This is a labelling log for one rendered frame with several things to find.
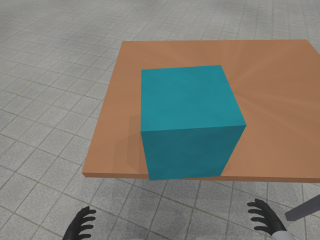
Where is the robot left hand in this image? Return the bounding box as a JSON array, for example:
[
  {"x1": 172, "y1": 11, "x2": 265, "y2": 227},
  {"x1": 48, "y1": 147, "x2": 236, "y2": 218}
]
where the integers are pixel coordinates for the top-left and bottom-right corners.
[{"x1": 62, "y1": 206, "x2": 97, "y2": 240}]

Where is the robot right forearm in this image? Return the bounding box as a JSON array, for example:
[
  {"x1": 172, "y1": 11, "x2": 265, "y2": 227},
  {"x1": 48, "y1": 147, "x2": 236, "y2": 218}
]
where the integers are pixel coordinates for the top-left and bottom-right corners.
[{"x1": 271, "y1": 230, "x2": 298, "y2": 240}]

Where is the robot right hand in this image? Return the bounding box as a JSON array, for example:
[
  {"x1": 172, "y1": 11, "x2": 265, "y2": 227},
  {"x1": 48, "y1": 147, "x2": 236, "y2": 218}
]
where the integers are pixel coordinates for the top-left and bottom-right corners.
[{"x1": 247, "y1": 198, "x2": 287, "y2": 236}]

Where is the carton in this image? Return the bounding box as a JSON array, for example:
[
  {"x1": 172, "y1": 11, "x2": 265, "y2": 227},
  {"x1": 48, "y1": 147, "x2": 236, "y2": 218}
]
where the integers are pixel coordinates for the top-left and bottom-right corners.
[{"x1": 140, "y1": 65, "x2": 247, "y2": 181}]

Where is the table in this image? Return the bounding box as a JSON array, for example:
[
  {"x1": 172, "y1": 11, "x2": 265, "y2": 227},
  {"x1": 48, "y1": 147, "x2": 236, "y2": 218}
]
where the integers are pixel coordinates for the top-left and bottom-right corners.
[{"x1": 81, "y1": 39, "x2": 320, "y2": 221}]

